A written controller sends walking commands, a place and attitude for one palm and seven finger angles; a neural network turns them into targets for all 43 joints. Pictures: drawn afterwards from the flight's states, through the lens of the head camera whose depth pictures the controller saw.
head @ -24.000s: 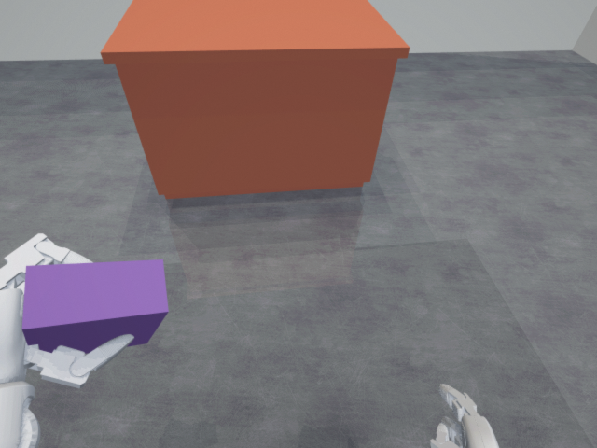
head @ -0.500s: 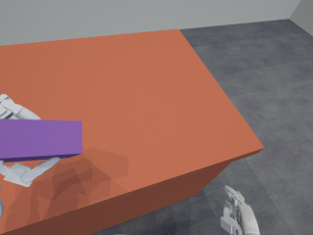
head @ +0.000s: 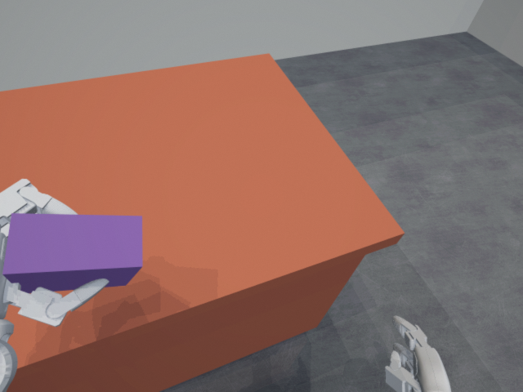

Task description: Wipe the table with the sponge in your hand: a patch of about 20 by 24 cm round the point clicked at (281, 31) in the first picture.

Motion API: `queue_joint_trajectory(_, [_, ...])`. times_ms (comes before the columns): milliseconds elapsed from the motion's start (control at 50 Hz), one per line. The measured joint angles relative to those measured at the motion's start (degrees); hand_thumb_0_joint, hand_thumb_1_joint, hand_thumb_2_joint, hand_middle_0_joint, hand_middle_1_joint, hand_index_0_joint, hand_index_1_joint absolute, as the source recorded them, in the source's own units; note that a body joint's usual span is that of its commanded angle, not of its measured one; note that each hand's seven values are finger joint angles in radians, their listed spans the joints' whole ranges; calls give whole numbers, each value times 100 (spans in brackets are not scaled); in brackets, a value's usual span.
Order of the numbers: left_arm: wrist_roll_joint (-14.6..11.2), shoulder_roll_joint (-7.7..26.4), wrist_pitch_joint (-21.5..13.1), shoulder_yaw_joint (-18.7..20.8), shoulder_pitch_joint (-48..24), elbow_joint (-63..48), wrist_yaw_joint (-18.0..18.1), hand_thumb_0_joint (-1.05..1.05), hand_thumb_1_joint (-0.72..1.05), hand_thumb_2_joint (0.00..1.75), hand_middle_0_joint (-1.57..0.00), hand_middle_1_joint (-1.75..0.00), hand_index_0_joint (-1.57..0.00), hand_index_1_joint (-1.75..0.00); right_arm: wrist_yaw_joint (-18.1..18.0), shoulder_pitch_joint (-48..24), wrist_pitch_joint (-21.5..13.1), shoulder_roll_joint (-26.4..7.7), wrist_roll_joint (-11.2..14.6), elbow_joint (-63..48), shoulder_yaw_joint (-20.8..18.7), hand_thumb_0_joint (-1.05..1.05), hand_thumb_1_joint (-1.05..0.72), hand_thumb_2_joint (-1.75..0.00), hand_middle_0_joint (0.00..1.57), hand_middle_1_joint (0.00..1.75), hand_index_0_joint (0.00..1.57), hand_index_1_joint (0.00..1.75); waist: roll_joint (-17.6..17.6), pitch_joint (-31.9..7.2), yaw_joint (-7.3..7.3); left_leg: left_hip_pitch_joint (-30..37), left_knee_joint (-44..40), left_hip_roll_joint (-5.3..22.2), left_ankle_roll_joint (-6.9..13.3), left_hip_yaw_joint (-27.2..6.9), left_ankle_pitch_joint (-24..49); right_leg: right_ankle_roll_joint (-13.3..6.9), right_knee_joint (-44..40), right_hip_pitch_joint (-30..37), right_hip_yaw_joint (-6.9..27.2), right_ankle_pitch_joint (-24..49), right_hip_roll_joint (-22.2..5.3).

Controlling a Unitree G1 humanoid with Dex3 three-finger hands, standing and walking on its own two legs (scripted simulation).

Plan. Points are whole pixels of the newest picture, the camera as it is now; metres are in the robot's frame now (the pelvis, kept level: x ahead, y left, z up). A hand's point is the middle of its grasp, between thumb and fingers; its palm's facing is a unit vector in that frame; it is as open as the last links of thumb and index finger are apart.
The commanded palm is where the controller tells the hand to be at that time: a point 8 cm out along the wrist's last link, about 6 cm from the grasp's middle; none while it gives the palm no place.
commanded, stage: shuffle to correct the standing spot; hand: left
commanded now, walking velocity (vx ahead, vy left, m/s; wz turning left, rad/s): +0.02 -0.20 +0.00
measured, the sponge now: (97, 255) +0.23 +0.21 +0.14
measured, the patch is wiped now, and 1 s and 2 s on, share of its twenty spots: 0.00 0.00 0.00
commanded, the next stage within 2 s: none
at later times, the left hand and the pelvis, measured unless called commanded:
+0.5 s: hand (75, 253) +0.22 +0.23 +0.16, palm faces +0.30 -0.86 -0.41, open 9.9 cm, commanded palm +0.16 +0.27 +0.18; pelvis +0.01 -0.01 +0.00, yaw +0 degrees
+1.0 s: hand (69, 255) +0.22 +0.23 +0.16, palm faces +0.31 -0.85 -0.43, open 9.9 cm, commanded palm +0.16 +0.27 +0.18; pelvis +0.00 -0.01 +0.00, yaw +1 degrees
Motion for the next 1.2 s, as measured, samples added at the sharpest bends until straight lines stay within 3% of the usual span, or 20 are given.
queue_joint_trajectory(160, [-25, 165, -24, 61, 142, -124, -1, 0, -47, 103, -78, -134, -76, -135, -53, 131, 7, -12, -4, 65, -35, 2, -90, -90, 20, 30, 20, 30, -37, -31, -148, 36, -29, 37, -93, 0, -8, -36, 77, -20, 0, -67, 33])
queue_joint_trajectory(260, [-47, 271, -19, 162, 168, -120, -43, 0, -47, 103, -78, -134, -76, -135, -35, 118, 21, 35, -3, 51, -15, 2, -90, -90, 20, 30, 20, 30, 1, 13, -143, 36, -12, 70, -126, -2, -17, -67, 100, -27, -2, -75, 65])
queue_joint_trajectory(620, [-33, 159, 110, 90, 89, -179, -20, 0, -47, 103, -78, -134, -76, -135, -23, -59, 86, 108, -7, 12, 47, 2, -90, -90, 20, 30, 20, 30, -20, 68, -7, 43, 25, 51, -130, -40, -63, -57, 153, -12, -41, -146, 47])
queue_joint_trajectory(1200, [-57, 188, 164, 71, 218, -237, 25, 0, -47, 103, -78, -134, -76, -135, -11, 31, 156, 82, 24, 38, 23, 2, -90, -90, 20, 30, 20, 30, 32, 73, -84, 6, 54, 55, -138, -115, -37, -100, 117, 4, -116, -110, 55])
